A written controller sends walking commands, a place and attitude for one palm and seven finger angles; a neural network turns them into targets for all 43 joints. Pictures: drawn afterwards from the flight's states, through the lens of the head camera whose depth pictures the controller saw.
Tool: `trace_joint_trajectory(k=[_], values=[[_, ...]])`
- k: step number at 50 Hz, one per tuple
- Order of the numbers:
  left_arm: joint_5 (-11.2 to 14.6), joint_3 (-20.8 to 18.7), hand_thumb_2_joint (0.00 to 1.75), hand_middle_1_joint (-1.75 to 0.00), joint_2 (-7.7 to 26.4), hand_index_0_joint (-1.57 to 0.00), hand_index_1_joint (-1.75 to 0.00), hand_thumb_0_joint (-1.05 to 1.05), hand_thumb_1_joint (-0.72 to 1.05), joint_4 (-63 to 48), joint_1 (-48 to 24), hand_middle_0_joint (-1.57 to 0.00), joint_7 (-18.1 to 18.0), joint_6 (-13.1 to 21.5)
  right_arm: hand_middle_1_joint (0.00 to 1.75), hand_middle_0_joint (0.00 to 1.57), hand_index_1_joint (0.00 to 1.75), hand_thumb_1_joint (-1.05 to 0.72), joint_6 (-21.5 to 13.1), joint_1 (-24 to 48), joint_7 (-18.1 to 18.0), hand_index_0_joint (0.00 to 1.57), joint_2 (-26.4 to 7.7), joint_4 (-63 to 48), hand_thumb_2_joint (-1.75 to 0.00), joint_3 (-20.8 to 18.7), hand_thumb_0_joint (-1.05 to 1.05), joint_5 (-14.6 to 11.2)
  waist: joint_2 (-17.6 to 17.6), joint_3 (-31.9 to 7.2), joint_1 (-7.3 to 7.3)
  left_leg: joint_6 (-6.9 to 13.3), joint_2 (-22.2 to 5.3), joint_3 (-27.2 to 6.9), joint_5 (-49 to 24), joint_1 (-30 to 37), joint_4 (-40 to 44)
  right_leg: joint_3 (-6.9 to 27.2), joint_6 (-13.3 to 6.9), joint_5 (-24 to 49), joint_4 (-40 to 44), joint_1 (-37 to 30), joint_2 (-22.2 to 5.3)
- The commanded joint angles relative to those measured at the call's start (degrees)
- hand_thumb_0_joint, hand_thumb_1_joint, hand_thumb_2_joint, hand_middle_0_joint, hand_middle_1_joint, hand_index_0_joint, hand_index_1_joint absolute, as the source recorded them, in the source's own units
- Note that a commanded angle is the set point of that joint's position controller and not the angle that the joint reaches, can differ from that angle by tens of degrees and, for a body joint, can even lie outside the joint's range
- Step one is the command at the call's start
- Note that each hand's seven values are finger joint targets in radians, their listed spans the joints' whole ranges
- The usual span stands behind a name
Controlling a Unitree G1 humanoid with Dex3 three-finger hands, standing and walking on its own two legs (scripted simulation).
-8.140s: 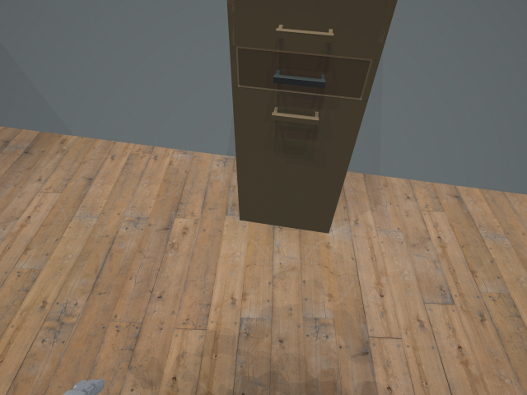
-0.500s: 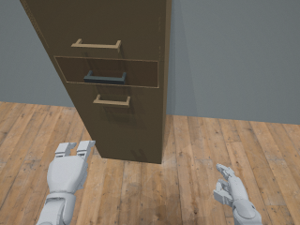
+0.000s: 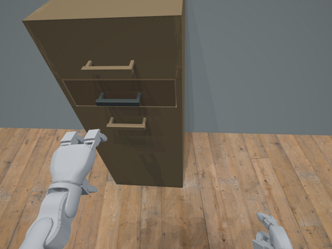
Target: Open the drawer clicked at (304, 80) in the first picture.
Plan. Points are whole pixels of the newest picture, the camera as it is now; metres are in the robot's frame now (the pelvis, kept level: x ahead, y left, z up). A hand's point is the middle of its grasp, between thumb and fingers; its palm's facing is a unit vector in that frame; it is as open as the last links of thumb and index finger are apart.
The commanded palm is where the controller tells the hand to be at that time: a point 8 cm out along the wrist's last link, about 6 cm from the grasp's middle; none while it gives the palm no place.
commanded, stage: raise the hand with hooked fingers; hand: left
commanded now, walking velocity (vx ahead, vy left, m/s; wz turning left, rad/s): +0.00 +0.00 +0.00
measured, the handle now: (119, 99) +0.56 +0.25 +0.02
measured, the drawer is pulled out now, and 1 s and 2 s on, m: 0.00 0.00 0.00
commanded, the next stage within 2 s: move the hooked fingers above the handle in 0.80 s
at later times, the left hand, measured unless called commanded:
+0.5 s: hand (77, 131) +0.32 +0.25 +0.14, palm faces +0.07 -0.05 -1.00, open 13.8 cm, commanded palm +0.29 +0.24 +0.19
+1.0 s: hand (82, 136) +0.32 +0.24 +0.12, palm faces +0.05 -0.06 -1.00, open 13.8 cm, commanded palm +0.30 +0.24 +0.18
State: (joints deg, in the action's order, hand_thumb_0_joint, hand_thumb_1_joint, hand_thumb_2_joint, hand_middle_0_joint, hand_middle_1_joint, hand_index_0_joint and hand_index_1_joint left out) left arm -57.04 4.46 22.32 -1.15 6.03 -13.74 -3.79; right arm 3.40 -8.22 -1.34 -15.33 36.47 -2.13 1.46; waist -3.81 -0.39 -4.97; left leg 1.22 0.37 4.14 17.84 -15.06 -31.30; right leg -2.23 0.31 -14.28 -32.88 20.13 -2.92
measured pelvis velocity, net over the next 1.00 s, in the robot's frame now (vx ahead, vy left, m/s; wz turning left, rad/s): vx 0.01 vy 0.00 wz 0.02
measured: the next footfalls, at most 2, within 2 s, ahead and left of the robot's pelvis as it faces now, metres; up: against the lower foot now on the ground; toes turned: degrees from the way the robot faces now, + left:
none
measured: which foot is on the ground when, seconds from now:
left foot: down 0.00-1.00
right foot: down 0.00-1.00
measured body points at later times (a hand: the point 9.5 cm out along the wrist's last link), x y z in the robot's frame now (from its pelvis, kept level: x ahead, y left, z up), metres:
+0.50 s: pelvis +0.01 +0.00 +0.01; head +0.02 -0.04 +0.46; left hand +0.31 +0.25 +0.19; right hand +0.22 -0.21 -0.10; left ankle -0.01 +0.10 -0.73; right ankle +0.03 -0.12 -0.73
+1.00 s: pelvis +0.01 +0.00 +0.01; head +0.02 -0.04 +0.46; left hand +0.31 +0.24 +0.18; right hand +0.21 -0.22 -0.10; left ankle -0.01 +0.10 -0.73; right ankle +0.03 -0.12 -0.73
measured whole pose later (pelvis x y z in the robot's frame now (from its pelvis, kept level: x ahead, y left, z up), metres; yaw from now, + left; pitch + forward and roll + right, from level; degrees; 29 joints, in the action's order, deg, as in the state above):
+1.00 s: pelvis +0.01 +0.00 +0.01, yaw +1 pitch +0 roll +1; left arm -52.0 4.0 28.3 3.2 -9.5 0.1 -2.8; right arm 5.6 -6.3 -1.1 -15.0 36.7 0.4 -0.8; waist -5.4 0.7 -5.7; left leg 0.9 0.6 2.6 13.4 -9.2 -22.2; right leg -3.8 0.2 -10.6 -24.0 13.7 -2.7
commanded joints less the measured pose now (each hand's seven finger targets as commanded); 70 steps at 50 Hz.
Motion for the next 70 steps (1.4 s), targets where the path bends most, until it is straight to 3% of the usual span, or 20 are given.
trace_joint_trajectory(k=[1,5,9,14,19,21,25,32,36,38,45,48,53,57,58,60,64,70], values=[[0.47,-5.82,0.34,-1.14,10.21,-0.29,-1.14,0.0,-0.41,-11.82,-14.81,-0.29,0.87,-1.29,0.3,0.2,0.3,-0.9,-2.91,9.77,-0.25,0.2,-4.31,-9.92,-0.9,-0.23,0.0,-0.81,2.73,-11.44,-0.61,-0.23,0.67,-3.66,-16.08,1.79,7.63,0.66,-3.04,9.82,5.02,-11.13,2.97],[0.57,-6.37,0.3,-1.2,12.21,-0.3,-1.2,0.0,-0.5,-11.75,-19.48,-0.3,3.99,-2.18,0.3,0.2,0.3,-0.9,-1.87,10.32,-0.26,0.2,-4.13,-9.76,-0.9,0.59,0.0,-1.02,1.3,-11.32,-0.73,-0.35,0.73,-3.42,-18.06,3.46,9.07,0.67,-3.1,11.54,6.48,-13.59,3.06],[1.82,-6.67,0.3,-1.2,13.37,-0.3,-1.2,0.0,-0.5,-9.65,-23.12,-0.3,7.14,-2.52,0.3,0.2,0.3,-0.9,-1.11,10.68,-0.44,0.2,-4.12,-9.6,-0.9,1.28,0.0,-1.37,3.04,-10.6,-0.31,-0.15,0.88,-2.85,-17.5,3.67,10.19,0.57,-2.75,12.2,8.09,-15.41,3.0],[3.03,-7.65,0.3,-1.2,16.02,-0.3,-1.2,0.0,-0.5,-10.71,-29.18,-0.3,10.31,-1.06,0.3,0.2,0.3,-0.9,-0.88,10.62,-0.54,0.2,-4.19,-9.53,-0.9,1.56,0.0,-1.36,0.95,-12.74,-0.13,-0.01,1.21,-2.84,-19.63,5.68,10.42,0.88,-2.69,14.64,9.17,-17.6,2.83],[4.4,-9.25,0.3,-1.2,18.68,-0.3,-1.2,0.0,-0.5,-9.73,-33.49,-0.3,12.62,0.39,0.3,0.2,0.3,-0.9,-0.84,10.09,-0.51,0.2,-4.63,-9.1,-0.9,1.57,0.0,-1.57,1.81,-14.13,0.1,-0.01,1.28,-2.9,-21.53,6.14,10.74,0.62,-2.54,16.5,9.81,-18.99,2.64],[5.19,-9.11,0.3,-1.2,18.12,-0.3,-1.2,0.0,-0.5,-6.92,-31.74,-0.3,13.51,0.53,0.3,0.2,0.3,-0.9,-0.73,9.65,-0.38,0.2,-4.89,-8.97,-0.9,1.36,0.0,-1.79,1.97,-12.09,-0.05,-0.04,1.34,-2.76,-22.12,5.37,10.94,0.48,-2.55,17.37,10.09,-18.57,2.67],[6.43,-8.84,0.3,-1.2,16.92,-0.3,-1.2,0.0,-0.5,-6.65,-27.35,-0.3,15.25,1.05,0.3,0.2,0.3,-0.9,-0.22,9.27,0.48,0.2,-5.53,-9.67,-0.9,0.92,0.0,-2.14,3.79,-12.08,-0.43,-0.12,1.09,-2.46,-22.07,4.37,11.12,0.26,-2.4,17.44,9.92,-18.6,2.58],[6.15,-12.76,0.3,-1.2,20.24,-0.3,-1.2,0.0,-0.5,-11.71,-28.81,-0.3,12.04,4.47,0.3,0.2,0.3,-0.9,-0.81,8.38,0.61,0.2,-5.59,-10.01,-0.9,0.33,0.0,-1.73,2.68,-14.78,-1.21,0.0,1.35,-2.84,-22.34,4.92,10.82,0.63,-2.49,16.82,9.52,-18.55,2.56],[5.98,-13.0,0.3,-1.2,20.09,-0.3,-1.2,0.0,-0.5,-11.07,-29.82,-0.3,9.32,4.39,0.3,0.2,0.3,-0.9,-1.18,8.13,0.62,0.2,-5.46,-9.01,-0.9,0.07,0.0,-1.95,0.51,-15.22,-1.2,-0.34,1.4,-2.92,-22.13,4.96,11.0,0.62,-2.67,15.95,9.47,-18.08,2.52],[5.86,-12.97,0.3,-1.2,19.94,-0.3,-1.2,0.0,-0.5,-10.0,-29.53,-0.3,8.77,3.35,0.3,0.2,0.3,-0.9,-1.2,8.66,0.7,0.2,-5.51,-8.84,-0.9,0.07,0.0,-2.2,1.4,-15.09,-1.03,-0.35,1.31,-2.86,-21.84,4.9,10.84,0.87,-2.7,15.53,9.62,-17.98,2.74],[5.5,-8.97,0.3,-1.2,17.8,-0.3,-1.2,0.0,-0.5,-8.67,-29.44,-0.3,11.16,1.08,0.3,0.2,0.3,-0.9,-0.63,9.3,0.17,0.2,-5.54,-8.78,-0.9,0.49,0.0,-2.35,2.3,-13.39,-0.34,-0.1,1.23,-2.8,-19.45,5.0,11.83,0.18,-2.42,13.08,10.18,-17.35,2.67],[4.97,-7.39,0.3,-1.2,17.08,-0.3,-1.2,0.0,-0.5,-5.12,-34.78,-0.3,11.94,1.35,0.3,0.2,0.3,-0.9,-0.48,8.78,-0.36,0.2,-5.69,-8.2,-0.9,0.82,0.0,-2.54,3.92,-11.14,1.05,-0.15,1.05,-2.97,-16.64,4.32,12.03,-0.01,-2.34,10.04,10.93,-14.82,3.0],[3.67,-7.13,0.3,-1.2,18.05,-0.3,-1.2,0.0,-0.5,-2.25,-42.36,-0.3,11.04,3.76,0.3,0.2,0.3,-0.9,-0.9,7.61,-0.99,0.2,-5.35,-7.89,-0.9,0.8,0.0,-2.32,2.59,-14.03,1.04,-0.15,1.62,-3.19,-15.78,4.56,11.41,0.25,-2.48,9.0,10.43,-14.66,2.93],[3.41,-7.86,0.3,-1.2,18.52,-0.3,-1.2,0.0,-0.5,2.43,-43.9,-0.3,9.87,4.41,0.3,0.2,0.3,-0.9,-0.91,6.36,-1.18,0.2,-5.13,-7.34,-0.9,0.57,0.0,-2.3,2.11,-15.75,0.47,-0.12,1.91,-2.69,-17.81,3.84,10.7,0.5,-2.59,12.13,9.64,-15.84,2.64],[3.55,-9.29,0.3,-1.2,19.9,-0.3,-1.2,0.0,-0.5,4.32,-44.24,-0.3,9.69,4.18,0.3,0.2,0.3,-0.9,-0.78,6.17,-1.12,0.2,-5.39,-7.26,-0.9,0.55,0.0,-2.44,3.25,-15.4,0.65,-0.23,1.76,-2.76,-17.29,2.94,10.77,0.45,-2.59,11.63,9.74,-16.04,2.72],[3.28,-7.09,0.3,-1.2,17.68,-0.3,-1.2,0.0,-0.5,8.15,-45.13,-0.3,9.79,3.75,0.3,0.2,0.3,-0.9,-0.4,5.81,-1.23,0.2,-5.35,-6.84,-0.9,0.57,0.0,-2.69,3.75,-13.5,1.24,-0.15,1.75,-2.37,-16.68,1.59,10.71,0.19,-2.54,11.5,9.58,-14.73,2.58],[3.03,-6.87,0.3,-1.2,18.42,-0.3,-1.2,0.0,-0.5,8.35,-47.39,-0.3,10.01,4.24,0.3,0.2,0.3,-0.9,-0.38,4.67,-1.31,0.2,-5.72,-7.82,-0.9,0.08,0.0,-2.68,3.17,-17.59,0.98,0.26,1.85,-2.31,-18.53,2.2,9.72,0.61,-2.6,13.5,8.57,-16.06,2.5],[3.38,-7.78,0.3,-1.2,19.47,-0.3,-1.2,0.0,-0.5,11.14,-49.4,-0.3,9.81,6.14,0.3,0.2,0.3,-0.9,-0.23,1.81,-1.54,0.2,-6.39,-7.23,-0.9,-0.87,0.0,-2.78,4.21,-18.4,1.88,0.59,1.6,-2.19,-19.76,1.73,8.35,0.76,-2.5,15.68,7.6,-14.58,2.63]])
